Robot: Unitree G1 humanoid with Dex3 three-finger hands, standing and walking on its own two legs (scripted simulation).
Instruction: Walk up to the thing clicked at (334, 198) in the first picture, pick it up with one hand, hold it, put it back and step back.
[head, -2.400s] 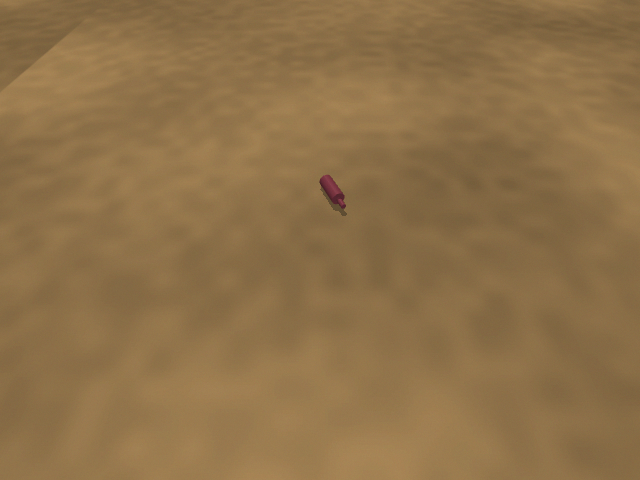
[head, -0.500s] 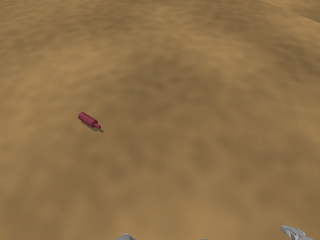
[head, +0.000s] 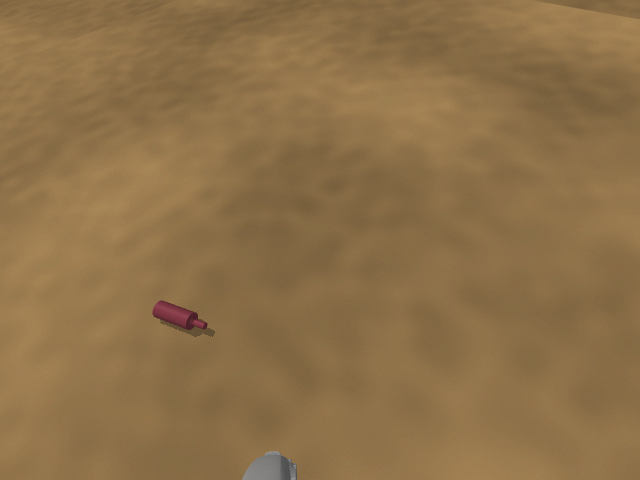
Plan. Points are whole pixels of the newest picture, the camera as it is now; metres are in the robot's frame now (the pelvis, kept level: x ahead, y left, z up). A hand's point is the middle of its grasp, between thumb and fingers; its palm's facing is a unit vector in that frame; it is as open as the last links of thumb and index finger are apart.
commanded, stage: walk up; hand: left
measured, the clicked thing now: (181, 317) +0.79 +0.58 -0.71
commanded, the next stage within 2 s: none
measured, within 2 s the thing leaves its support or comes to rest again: neither
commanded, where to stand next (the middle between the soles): +0.36 +0.46 m, yaw -22 degrees
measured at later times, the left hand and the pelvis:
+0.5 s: hand (14, 440) +0.24 +0.49 -0.11, palm faces -0.21 -0.81 -0.55, open 7.4 cm; pelvis +0.12 +0.20 +0.00, yaw -11 degrees
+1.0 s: hand out of the picture +0.35 +0.73 -0.13, palm faces -0.24 -0.74 -0.62, open 7.4 cm; pelvis +0.20 +0.41 -0.02, yaw -17 degrees
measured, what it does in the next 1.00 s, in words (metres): steps to the left, turning right: left foot, then right foot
